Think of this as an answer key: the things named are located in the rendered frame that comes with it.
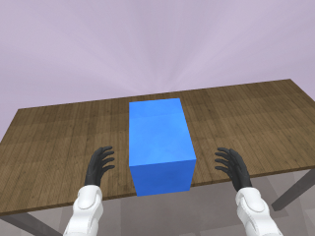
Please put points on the robot left forearm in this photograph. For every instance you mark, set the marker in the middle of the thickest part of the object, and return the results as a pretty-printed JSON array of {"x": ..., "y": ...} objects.
[{"x": 87, "y": 210}]

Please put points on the carton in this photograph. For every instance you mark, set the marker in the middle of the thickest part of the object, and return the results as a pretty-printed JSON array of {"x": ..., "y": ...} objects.
[{"x": 161, "y": 155}]

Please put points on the right robot hand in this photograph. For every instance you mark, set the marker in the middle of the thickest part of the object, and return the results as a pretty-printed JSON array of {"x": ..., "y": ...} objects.
[{"x": 236, "y": 168}]

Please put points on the robot right forearm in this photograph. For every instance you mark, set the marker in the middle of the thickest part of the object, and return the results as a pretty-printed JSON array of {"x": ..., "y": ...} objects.
[{"x": 255, "y": 214}]

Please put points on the left robot hand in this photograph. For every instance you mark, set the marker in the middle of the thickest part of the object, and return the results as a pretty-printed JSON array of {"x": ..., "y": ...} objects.
[{"x": 95, "y": 168}]

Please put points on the table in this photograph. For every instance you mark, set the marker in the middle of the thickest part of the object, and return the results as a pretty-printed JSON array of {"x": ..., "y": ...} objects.
[{"x": 46, "y": 151}]

